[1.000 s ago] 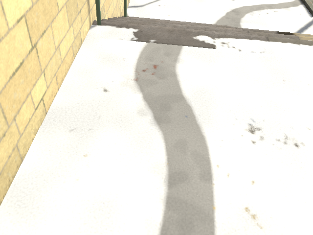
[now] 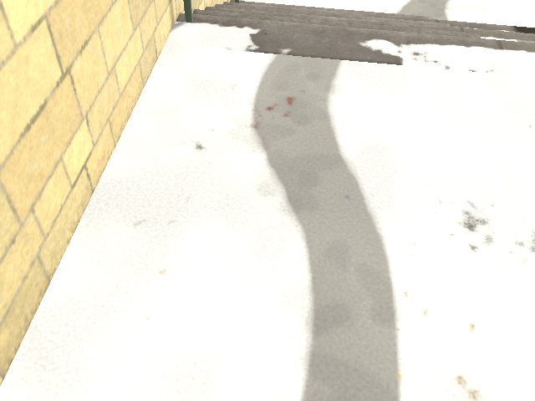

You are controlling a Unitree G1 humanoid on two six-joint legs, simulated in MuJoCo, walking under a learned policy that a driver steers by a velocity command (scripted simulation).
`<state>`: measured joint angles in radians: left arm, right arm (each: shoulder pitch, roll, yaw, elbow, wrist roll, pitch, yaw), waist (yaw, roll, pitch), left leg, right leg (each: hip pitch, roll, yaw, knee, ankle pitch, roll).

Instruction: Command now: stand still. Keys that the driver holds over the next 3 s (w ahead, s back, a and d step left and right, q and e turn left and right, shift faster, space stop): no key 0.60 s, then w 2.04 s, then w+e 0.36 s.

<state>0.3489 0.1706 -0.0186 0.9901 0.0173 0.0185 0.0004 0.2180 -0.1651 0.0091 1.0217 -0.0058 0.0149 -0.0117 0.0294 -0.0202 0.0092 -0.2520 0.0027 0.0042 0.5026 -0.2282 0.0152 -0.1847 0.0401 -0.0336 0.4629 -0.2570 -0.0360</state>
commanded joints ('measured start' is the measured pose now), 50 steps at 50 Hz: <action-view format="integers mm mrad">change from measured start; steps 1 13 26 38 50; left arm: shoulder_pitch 58 47 34 52 244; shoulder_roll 58 58 51 4 95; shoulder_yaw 15 21 26 34 74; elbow -3 61 98 87 114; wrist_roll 6 4 4 34 18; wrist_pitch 2 0 -4 -15 -101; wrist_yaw -3 13 18 -2 24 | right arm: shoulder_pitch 29 56 78 137 -125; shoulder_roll -98 -96 -80 -156 -93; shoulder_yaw -22 -29 -34 -86 -92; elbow -14 19 45 40 -57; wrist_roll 5 -2 -5 -13 -40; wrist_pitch -10 -17 -15 3 -47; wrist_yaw -3 0 0 10 58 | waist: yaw -12 -20 -28 -35 11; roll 79 26 23 133 -49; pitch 43 37 54 122 123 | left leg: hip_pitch -10 9 18 -65 -499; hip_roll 119 109 93 186 43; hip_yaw -138 -130 -122 -316 7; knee -165 -167 -169 -290 452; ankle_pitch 25 91 76 -596 135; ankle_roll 52 66 62 179 21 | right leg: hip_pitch -1 7 -8 -115 194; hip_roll -108 -121 -133 -4 -272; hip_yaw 111 102 103 -53 305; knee -90 -89 -96 138 -288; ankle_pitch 65 70 70 -189 27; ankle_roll -13 -5 -2 -39 -186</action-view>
